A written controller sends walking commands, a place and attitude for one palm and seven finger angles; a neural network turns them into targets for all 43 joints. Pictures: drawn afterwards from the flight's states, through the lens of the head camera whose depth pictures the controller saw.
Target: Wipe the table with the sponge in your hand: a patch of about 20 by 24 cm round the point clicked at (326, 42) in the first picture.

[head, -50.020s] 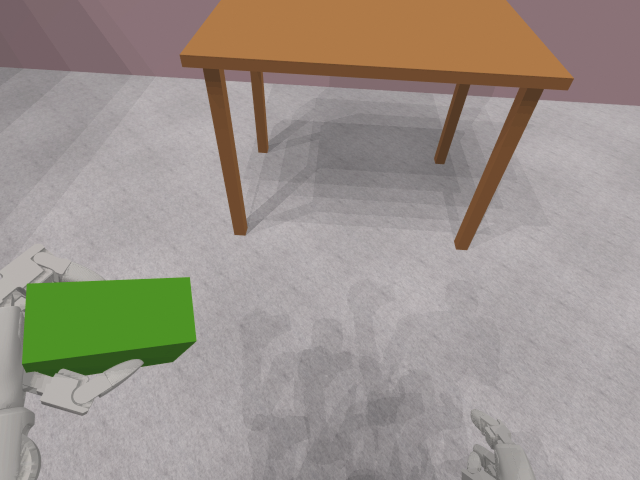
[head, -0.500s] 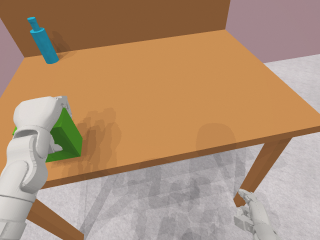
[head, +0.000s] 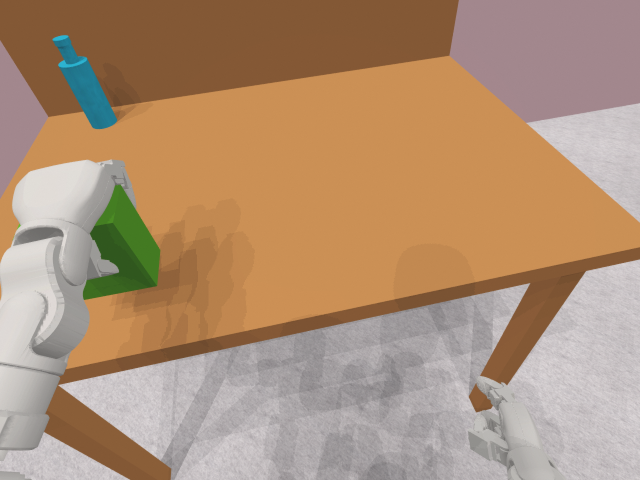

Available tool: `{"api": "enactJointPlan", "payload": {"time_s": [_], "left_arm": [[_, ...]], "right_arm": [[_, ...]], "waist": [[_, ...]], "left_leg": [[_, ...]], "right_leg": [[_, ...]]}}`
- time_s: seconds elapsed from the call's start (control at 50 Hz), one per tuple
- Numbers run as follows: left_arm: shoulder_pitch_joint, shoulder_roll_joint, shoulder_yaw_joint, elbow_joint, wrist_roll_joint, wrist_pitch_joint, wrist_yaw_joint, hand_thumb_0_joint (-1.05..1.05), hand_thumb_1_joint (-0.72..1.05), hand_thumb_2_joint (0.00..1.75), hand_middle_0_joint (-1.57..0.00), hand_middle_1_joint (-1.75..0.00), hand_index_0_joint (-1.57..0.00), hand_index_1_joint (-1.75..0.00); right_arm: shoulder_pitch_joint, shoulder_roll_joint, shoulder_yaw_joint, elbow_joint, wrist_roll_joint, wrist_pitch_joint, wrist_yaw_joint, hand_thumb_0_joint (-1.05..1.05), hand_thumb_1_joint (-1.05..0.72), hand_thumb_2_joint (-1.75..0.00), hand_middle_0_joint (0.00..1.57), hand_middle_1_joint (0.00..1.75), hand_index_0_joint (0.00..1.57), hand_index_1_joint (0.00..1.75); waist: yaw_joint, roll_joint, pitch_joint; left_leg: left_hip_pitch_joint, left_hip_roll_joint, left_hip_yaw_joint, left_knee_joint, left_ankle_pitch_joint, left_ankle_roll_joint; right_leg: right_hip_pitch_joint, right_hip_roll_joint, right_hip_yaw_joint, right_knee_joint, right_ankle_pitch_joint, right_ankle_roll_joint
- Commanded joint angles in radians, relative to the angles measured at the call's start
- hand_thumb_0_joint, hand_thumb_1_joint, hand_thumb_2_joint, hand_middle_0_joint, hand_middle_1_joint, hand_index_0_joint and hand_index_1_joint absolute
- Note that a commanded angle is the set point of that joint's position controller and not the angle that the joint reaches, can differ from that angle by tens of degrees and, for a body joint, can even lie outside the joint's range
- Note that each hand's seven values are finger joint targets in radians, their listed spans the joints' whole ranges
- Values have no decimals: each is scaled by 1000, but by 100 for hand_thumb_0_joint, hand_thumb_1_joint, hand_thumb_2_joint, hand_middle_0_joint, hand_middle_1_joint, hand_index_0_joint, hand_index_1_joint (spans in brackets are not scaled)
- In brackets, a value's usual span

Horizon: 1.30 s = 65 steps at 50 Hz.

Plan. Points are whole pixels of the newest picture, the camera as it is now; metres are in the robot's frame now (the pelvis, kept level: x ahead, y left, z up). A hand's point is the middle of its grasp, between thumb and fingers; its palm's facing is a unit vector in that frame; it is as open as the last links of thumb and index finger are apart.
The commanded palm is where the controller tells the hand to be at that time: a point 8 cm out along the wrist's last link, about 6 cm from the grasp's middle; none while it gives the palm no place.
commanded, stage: lift the sponge slowly off the table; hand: left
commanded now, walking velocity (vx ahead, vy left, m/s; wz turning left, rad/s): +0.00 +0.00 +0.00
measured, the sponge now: (105, 256) +0.31 +0.33 +0.13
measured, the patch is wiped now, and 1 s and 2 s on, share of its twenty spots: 1.00 1.00 1.00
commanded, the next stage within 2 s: bring the sponge back beside the body in 0.40 s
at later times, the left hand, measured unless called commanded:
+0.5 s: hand (84, 214) +0.31 +0.32 +0.20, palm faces +0.10 +0.00 -0.99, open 10.1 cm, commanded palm +0.26 +0.32 +0.27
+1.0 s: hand (72, 257) +0.26 +0.31 +0.18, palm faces +0.12 -0.05 -0.99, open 10.1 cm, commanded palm +0.21 +0.31 +0.26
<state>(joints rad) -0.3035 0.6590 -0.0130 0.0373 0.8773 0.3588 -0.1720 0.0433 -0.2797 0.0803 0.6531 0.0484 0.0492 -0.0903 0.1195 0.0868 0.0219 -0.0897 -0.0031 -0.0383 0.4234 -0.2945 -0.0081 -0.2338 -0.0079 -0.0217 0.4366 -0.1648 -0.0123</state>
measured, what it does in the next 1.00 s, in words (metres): stands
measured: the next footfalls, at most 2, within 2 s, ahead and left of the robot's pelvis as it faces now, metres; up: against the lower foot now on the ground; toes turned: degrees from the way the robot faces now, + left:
none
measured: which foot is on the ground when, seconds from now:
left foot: down 0.00-1.00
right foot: down 0.00-1.00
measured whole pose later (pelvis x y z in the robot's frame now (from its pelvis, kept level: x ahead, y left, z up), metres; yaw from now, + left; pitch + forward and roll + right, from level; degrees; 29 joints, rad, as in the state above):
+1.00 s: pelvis +0.00 +0.00 +0.00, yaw +0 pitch -3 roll +0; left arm -0.15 0.68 0.00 -0.21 0.84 0.47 -0.23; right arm 0.01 -0.28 0.10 0.61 0.05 0.07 -0.08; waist 0.16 0.08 0.02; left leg -0.09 -0.01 -0.04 0.46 -0.31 -0.01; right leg -0.23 -0.01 -0.02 0.46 -0.18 -0.01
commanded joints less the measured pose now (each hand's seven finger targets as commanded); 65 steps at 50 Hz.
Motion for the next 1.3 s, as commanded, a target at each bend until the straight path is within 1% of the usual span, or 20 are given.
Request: {"api": "enactJointPlan", "payload": {"time_s": [0.0,0.06,0.12,0.16,0.24,0.26,0.42,0.56,0.58,0.66,0.7,0.74,0.78,0.92,0.96,1.0,1.06,1.18,1.22,1.28], "left_arm": [[-337,284,153,-181,28,23,19,0,10,130,-120,-160,-120,-160],[-337,345,205,-221,21,30,2,0,10,130,-120,-160,-120,-160],[-353,320,165,-169,19,37,-23,0,10,130,-120,-160,-120,-160],[-395,371,202,-215,22,28,-26,0,10,130,-120,-160,-120,-160],[-403,373,200,-226,16,11,-42,0,10,130,-120,-160,-120,-160],[-431,382,205,-271,17,3,-40,0,10,130,-120,-160,-120,-160],[-375,316,161,-219,10,16,-46,0,10,130,-120,-160,-120,-160],[-300,359,228,-361,6,25,-31,0,10,130,-120,-160,-120,-160],[-285,329,213,-356,14,31,-32,0,10,130,-120,-160,-120,-160],[-149,341,264,-440,-24,44,-14,0,10,130,-120,-160,-120,-160],[-152,282,206,-377,-14,70,-10,0,10,130,-120,-160,-120,-160],[-171,312,218,-385,-12,84,0,0,10,130,-120,-160,-120,-160],[-200,310,215,-416,5,94,6,0,10,130,-120,-160,-120,-160],[-165,280,166,-433,-6,97,-14,0,10,130,-120,-160,-120,-160],[-183,292,176,-492,0,88,-13,0,10,130,-120,-160,-120,-160],[-149,263,154,-459,6,84,-19,0,10,130,-120,-160,-120,-160],[-108,320,229,-564,1,67,0,0,10,130,-120,-160,-120,-160],[-13,266,219,-525,-7,106,24,0,10,130,-120,-160,-120,-160],[30,250,208,-519,-31,114,27,0,10,130,-120,-160,-120,-160],[31,245,209,-557,-25,125,30,0,10,130,-120,-160,-120,-160]], "right_arm": [[-191,-103,-42,-179,1,-53,-4,0,-90,-90,20,30,20,30],[-215,-119,-42,-195,4,-51,-3,0,-90,-90,20,30,20,30],[-195,-116,-37,-184,3,-37,-5,0,-90,-90,20,30,20,30],[-216,-123,-37,-198,7,-45,-6,0,-90,-90,20,30,20,30],[-188,-116,-40,-196,-1,-40,-12,0,-90,-90,20,30,20,30],[-213,-116,-36,-209,6,-51,-11,0,-90,-90,20,30,20,30],[-185,-109,-36,-194,2,-42,-2,0,-90,-90,20,30,20,30],[-225,-108,-37,-233,2,-42,15,0,-90,-90,20,30,20,30],[-200,-90,-29,-235,-7,-45,17,0,-90,-90,20,30,20,30],[-242,-103,-35,-240,3,-36,29,0,-90,-90,20,30,20,30],[-216,-89,-28,-221,-1,-27,28,0,-90,-90,20,30,20,30],[-227,-107,-31,-219,0,-20,24,0,-90,-90,20,30,20,30],[-223,-95,-23,-233,-1,-35,21,0,-90,-90,20,30,20,30],[-240,-98,-24,-218,2,-32,5,0,-90,-90,20,30,20,30],[-277,-96,-19,-239,8,-46,1,0,-90,-90,20,30,20,30],[-244,-83,-17,-221,-3,-48,-1,0,-90,-90,20,30,20,30],[-281,-91,-21,-246,-3,-52,5,0,-90,-90,20,30,20,30],[-258,-78,-11,-242,-8,-40,21,0,-90,-90,20,30,20,30],[-260,-88,-20,-230,-2,-25,22,0,-90,-90,20,30,20,30],[-268,-80,-10,-255,-3,-38,22,0,-90,-90,20,30,20,30]], "waist": [[6,3,-304],[11,-11,-294],[0,-60,-245],[2,9,-274],[6,-7,-298],[1,54,-311],[7,-14,-266],[38,44,-358],[46,-10,-385],[46,5,-319],[29,-31,-258],[32,-37,-223],[42,-38,-287],[16,-6,-239],[17,52,-257],[19,11,-254],[39,60,-275],[56,-12,-235],[38,-35,-175],[53,-33,-239]], "left_leg": [[-121,-34,45,-57,306,29],[-125,-25,35,-52,286,30],[-147,-26,41,-59,259,32],[-129,-24,35,-49,261,32],[-121,-32,36,-46,297,32],[-104,-26,31,-39,302,32],[-125,-17,28,-60,313,25],[-105,-18,24,-38,382,26],[-114,-28,36,-25,413,25],[-118,-12,26,-35,376,25],[-137,-14,41,-46,342,22],[-151,-14,38,-57,289,22],[-136,-23,39,-37,320,26],[-126,-19,35,-59,234,30],[-116,-14,24,-54,220,32],[-118,-20,33,-52,240,32],[-117,-16,21,-40,256,31],[-147,-19,44,-32,270,23],[-147,-11,43,-50,220,23],[-146,-22,49,-28,230,28]], "right_leg": [[299,7,11,-11,168,-49],[281,12,24,-13,161,-51],[262,4,8,-21,130,-41],[252,11,27,-21,128,-51],[275,5,6,-7,159,-46],[265,11,23,-12,159,-54],[255,6,-8,-13,154,-51],[308,11,23,18,225,-59],[334,-2,8,40,246,-54],[294,14,29,20,226,-54],[266,8,7,11,184,-46],[243,11,12,0,138,-46],[271,5,18,18,150,-49],[240,13,10,-9,76,-43],[233,22,29,-8,62,-52],[245,15,9,-1,66,-47],[264,21,45,9,108,-58],[256,9,31,14,104,-47],[226,17,30,-12,68,-39],[253,8,36,11,65,-39]]}}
